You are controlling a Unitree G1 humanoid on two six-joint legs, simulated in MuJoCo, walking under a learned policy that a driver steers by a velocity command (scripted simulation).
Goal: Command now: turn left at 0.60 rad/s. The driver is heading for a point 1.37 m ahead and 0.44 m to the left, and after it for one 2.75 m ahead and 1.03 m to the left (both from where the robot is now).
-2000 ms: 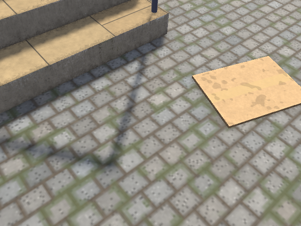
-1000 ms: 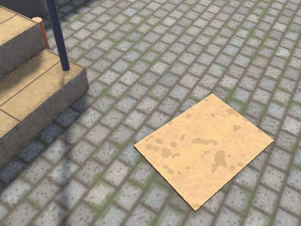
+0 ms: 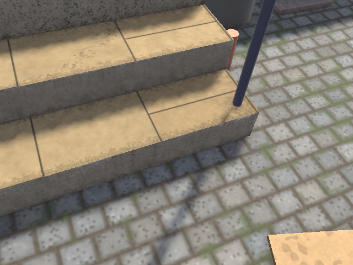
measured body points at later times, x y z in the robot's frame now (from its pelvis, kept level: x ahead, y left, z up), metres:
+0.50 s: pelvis +0.05 -0.02 +0.00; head +0.07 -0.03 +0.45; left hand +0.03 +0.28 -0.10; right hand +0.29 -0.24 -0.09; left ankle +0.06 +0.16 -0.67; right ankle +0.03 -0.15 -0.74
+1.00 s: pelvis +0.22 +0.16 +0.00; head +0.24 +0.20 +0.45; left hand +0.24 +0.48 -0.09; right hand +0.44 -0.04 -0.09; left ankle +0.14 +0.20 -0.74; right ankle +0.45 +0.08 -0.67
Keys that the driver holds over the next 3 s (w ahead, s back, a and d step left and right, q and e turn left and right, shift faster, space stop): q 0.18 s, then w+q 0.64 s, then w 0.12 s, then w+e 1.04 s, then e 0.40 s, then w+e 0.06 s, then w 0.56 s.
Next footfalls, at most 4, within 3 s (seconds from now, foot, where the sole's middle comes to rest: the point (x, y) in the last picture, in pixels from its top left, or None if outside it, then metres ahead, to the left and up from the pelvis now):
0.22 right None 0.06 -0.14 -0.78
0.70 left None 0.18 0.22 -0.78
1.22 right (107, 238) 0.55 0.23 -0.78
1.74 left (38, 232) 0.57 0.49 -0.78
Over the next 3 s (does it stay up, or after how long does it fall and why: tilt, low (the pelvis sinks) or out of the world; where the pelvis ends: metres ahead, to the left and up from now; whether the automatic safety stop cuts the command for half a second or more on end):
stays up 1.07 0.49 0.34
